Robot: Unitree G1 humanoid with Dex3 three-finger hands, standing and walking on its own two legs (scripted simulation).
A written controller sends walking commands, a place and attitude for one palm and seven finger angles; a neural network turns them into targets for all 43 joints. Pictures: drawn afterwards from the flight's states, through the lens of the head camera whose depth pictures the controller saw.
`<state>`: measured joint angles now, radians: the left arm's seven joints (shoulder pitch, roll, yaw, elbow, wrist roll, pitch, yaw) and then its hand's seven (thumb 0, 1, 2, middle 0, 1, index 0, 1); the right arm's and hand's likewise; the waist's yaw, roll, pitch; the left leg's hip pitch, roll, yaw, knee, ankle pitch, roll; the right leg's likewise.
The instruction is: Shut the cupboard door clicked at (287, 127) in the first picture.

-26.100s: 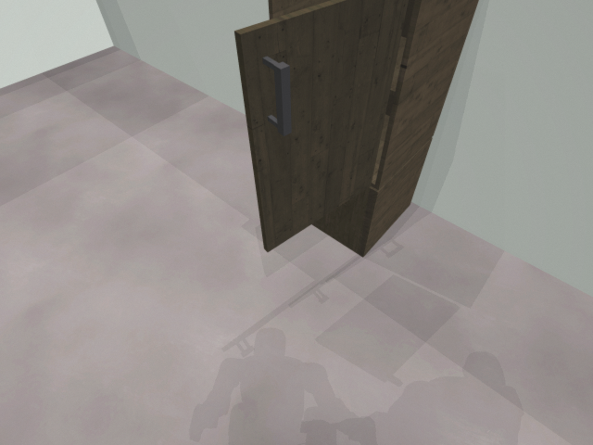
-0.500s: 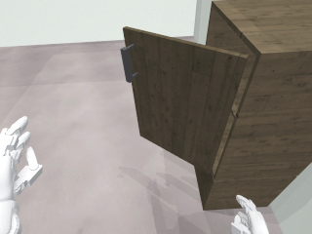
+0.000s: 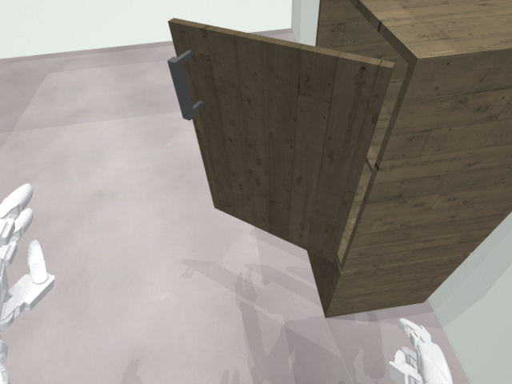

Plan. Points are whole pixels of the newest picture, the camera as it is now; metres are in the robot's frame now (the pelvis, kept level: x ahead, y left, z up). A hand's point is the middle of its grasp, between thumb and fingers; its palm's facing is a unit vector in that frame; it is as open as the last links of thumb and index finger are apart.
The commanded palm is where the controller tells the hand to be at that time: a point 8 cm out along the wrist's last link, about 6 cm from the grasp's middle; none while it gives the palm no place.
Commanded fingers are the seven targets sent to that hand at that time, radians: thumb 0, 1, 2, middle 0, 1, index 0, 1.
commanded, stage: step back with the hand held close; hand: left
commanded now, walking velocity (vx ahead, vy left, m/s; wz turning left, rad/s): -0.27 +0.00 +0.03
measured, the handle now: (188, 86) +0.65 +0.19 +0.13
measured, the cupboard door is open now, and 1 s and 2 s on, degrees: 52 52 52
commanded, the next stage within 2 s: stop stepping back and stand still in 1.10 s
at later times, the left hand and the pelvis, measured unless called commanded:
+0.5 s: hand out of the picture +0.10 +0.29 +0.15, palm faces +0.51 -0.73 -0.46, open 7.4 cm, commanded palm +0.03 +0.32 +0.17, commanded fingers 0.00 0.90 0.90 -0.20 -0.30 -0.20 -0.30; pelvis -0.08 +0.01 -0.02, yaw +4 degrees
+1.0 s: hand out of the picture -0.02 +0.31 +0.16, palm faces +0.49 -0.76 -0.43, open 7.4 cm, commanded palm -0.06 +0.33 +0.17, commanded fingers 0.00 0.90 0.90 -0.20 -0.30 -0.20 -0.30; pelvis -0.19 +0.02 -0.02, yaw +1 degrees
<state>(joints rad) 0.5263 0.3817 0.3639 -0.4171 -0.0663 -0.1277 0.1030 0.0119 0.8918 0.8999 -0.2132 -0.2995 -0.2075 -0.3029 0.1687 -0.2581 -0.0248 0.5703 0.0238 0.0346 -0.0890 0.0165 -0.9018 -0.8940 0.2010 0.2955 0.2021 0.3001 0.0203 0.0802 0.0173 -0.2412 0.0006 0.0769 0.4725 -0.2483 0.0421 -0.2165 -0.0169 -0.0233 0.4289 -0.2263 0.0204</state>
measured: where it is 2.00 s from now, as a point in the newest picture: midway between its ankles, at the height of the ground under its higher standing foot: outside the picture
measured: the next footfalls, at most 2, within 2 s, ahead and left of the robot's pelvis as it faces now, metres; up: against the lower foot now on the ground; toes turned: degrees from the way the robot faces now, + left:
right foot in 1.00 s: -0.28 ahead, -0.12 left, +0.00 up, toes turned +2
left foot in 1.50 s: -0.34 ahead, +0.18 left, +0.01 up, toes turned -5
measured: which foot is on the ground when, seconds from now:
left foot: down 0.00-1.00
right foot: down 0.00-0.74, up 0.76-0.98, down 1.00-1.00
